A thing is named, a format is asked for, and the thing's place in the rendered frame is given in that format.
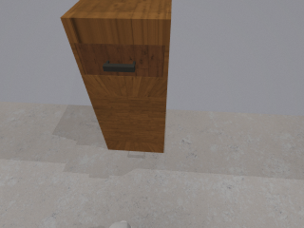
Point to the handle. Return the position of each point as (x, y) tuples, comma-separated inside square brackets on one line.
[(107, 67)]

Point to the cabinet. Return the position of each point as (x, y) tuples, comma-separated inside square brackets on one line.
[(131, 110)]

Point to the drawer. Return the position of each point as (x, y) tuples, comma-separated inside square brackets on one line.
[(149, 58)]

